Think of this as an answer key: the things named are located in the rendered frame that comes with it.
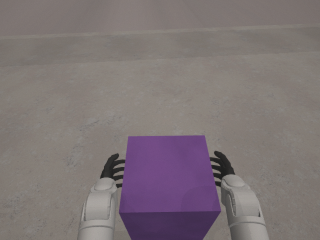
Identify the left robot forearm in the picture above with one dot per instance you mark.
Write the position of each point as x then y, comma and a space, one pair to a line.
98, 215

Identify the right robot forearm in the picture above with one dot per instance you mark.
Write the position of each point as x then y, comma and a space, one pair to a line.
243, 210

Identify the carton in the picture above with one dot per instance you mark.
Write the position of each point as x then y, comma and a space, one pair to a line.
168, 188

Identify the robot right hand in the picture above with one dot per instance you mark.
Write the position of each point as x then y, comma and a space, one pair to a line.
225, 166

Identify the robot left hand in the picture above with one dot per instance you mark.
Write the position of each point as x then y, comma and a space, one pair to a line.
109, 169

